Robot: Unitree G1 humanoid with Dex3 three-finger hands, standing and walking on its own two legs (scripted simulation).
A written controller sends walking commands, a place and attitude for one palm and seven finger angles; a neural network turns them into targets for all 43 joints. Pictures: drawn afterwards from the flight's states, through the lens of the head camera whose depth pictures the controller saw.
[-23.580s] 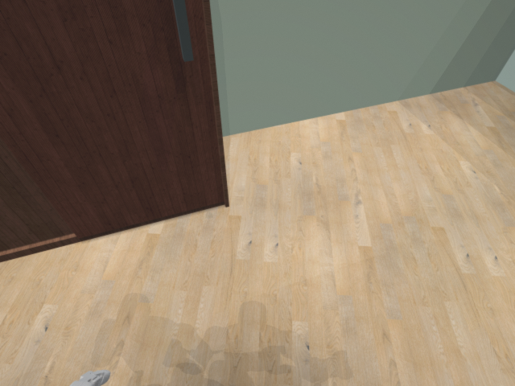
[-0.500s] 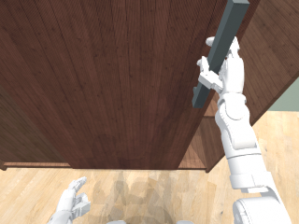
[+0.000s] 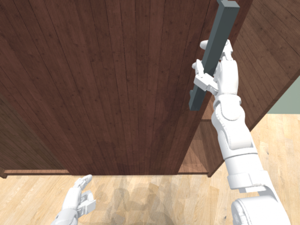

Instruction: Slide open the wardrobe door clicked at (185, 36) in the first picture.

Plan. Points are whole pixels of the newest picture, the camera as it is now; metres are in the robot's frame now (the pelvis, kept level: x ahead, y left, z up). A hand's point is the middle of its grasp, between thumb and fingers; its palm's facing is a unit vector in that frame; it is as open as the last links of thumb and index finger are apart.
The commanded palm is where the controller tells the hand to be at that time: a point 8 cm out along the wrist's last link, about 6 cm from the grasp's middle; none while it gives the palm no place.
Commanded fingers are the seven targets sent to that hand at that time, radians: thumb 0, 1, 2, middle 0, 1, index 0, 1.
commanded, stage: stop walking and hold the door there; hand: right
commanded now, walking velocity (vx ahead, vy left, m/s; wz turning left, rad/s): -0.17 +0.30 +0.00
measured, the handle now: (205, 62) +0.46 -0.14 +0.20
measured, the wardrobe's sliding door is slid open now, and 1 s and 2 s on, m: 0.22 0.22 0.22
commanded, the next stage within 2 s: loosen the grip on the handle in 1.04 s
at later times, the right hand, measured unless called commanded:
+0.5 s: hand (202, 76) +0.40 -0.12 +0.20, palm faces -0.04 +1.00 -0.05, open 6.8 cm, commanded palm +0.38 -0.15 +0.20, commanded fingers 0.00 -0.90 -0.90 0.45 1.40 0.45 1.40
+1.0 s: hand (203, 77) +0.40 -0.12 +0.20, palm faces -0.12 +0.99 -0.07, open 7.1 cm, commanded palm +0.39 -0.15 +0.20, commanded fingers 0.00 -0.90 -0.90 0.45 1.40 0.45 1.40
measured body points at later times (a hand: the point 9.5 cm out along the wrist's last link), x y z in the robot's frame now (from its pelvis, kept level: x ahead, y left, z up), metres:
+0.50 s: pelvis +0.03 -0.05 +0.01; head +0.02 -0.04 +0.46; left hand +0.17 +0.20 -0.09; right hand +0.40 -0.17 +0.20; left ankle +0.05 +0.08 -0.73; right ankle +0.05 -0.20 -0.73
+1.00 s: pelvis +0.05 -0.08 +0.01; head +0.03 -0.07 +0.46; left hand +0.21 +0.14 -0.09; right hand +0.40 -0.17 +0.20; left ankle +0.05 +0.08 -0.73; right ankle +0.05 -0.20 -0.73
